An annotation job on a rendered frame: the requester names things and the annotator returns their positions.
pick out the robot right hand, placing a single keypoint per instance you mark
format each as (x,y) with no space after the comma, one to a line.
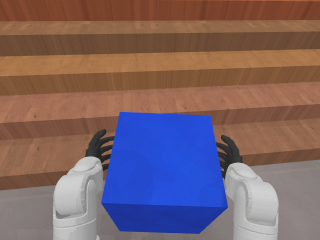
(232,154)

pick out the right robot forearm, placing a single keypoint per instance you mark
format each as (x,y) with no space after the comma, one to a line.
(256,204)

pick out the left robot forearm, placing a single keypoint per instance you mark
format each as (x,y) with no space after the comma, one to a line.
(75,201)

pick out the carton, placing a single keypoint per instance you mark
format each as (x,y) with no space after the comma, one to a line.
(164,174)

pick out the robot left hand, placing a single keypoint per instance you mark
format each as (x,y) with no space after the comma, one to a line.
(95,149)

